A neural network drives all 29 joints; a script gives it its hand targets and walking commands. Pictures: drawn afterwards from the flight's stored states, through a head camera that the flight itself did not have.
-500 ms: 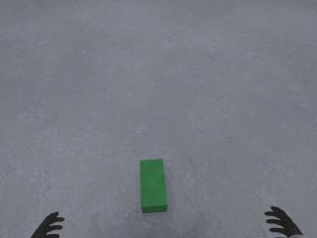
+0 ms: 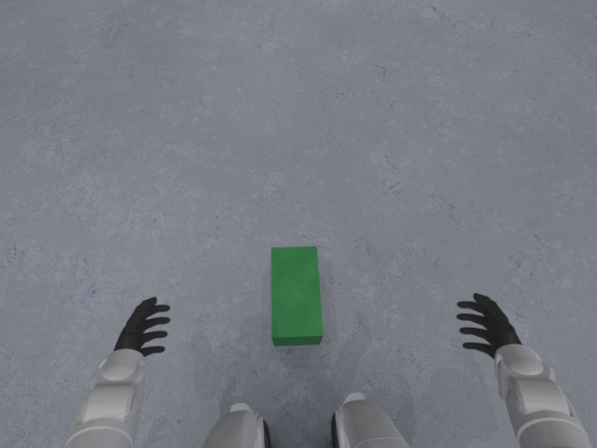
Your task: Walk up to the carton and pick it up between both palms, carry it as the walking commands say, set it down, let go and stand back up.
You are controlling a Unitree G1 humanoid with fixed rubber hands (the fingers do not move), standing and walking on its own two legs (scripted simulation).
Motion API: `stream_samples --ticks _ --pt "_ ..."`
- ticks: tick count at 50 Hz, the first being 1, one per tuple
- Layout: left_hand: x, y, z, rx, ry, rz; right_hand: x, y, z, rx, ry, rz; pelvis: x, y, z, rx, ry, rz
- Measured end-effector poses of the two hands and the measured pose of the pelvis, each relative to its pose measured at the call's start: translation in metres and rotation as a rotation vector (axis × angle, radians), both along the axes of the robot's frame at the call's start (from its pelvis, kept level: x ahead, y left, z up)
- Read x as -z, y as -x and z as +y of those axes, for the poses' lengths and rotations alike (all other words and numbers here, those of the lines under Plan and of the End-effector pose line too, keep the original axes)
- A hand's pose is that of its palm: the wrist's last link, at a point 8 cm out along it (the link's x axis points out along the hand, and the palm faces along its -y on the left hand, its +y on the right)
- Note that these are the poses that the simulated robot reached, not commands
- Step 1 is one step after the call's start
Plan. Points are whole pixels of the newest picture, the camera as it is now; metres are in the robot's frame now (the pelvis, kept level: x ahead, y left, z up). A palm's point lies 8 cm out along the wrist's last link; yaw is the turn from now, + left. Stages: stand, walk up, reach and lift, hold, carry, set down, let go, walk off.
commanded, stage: reach and lift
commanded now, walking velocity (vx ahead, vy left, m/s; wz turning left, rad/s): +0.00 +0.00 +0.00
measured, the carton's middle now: (295, 296) +0.48 -0.02 -0.65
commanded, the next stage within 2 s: none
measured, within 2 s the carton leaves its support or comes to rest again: neither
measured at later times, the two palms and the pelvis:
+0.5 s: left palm (181, 289) +0.36 +0.18 -0.13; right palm (430, 274) +0.36 -0.23 -0.13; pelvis -0.06 -0.02 -0.04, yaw +3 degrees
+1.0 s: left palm (213, 244) +0.46 +0.14 -0.18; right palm (387, 231) +0.46 -0.19 -0.18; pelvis -0.06 -0.01 -0.07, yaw +1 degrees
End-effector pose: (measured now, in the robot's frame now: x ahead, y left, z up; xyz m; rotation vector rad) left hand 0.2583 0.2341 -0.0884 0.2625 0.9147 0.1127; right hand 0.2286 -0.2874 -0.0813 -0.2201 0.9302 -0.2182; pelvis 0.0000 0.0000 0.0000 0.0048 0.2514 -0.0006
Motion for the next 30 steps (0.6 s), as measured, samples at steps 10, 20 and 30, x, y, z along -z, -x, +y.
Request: stream_samples --ticks 10,20,30 --pt "0.019 -0.021 -0.015 -0.015 0.033 -0.031 0.019 -0.039 0.022 -0.011 -0.056 -0.06 0.018 0.025 -0.01 -0.018 -0.002 0.095" --pt "0.037 -0.073 -0.038 -0.023 0.076 -0.088 0.033 -0.1 0.044 -0.013 -0.074 -0.124 0.035 0.05 -0.018 -0.04 0.004 0.186" --pt "0.058 -0.124 -0.062 -0.048 0.119 -0.163 0.059 -0.148 0.072 -0.004 -0.113 -0.19 0.048 0.057 -0.017 -0.045 0.013 0.314"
